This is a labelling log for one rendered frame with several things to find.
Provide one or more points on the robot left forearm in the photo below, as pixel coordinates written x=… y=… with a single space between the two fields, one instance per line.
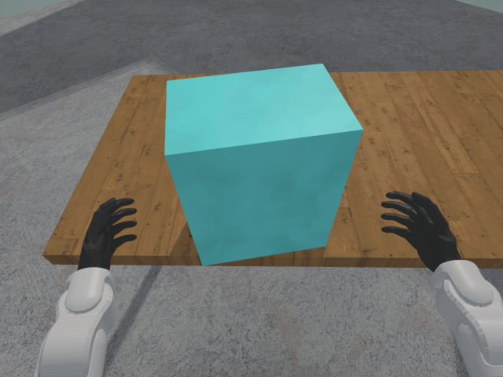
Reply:
x=76 y=344

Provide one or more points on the left robot hand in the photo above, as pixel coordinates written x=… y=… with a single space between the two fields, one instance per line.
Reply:
x=99 y=245

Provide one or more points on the robot right forearm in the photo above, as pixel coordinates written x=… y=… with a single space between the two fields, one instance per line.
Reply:
x=473 y=308

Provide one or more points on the carton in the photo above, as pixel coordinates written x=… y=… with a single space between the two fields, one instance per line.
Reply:
x=259 y=159

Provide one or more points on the right robot hand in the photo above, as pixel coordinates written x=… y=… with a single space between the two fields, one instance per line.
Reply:
x=428 y=231

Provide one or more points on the table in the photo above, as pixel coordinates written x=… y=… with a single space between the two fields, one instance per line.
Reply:
x=437 y=133

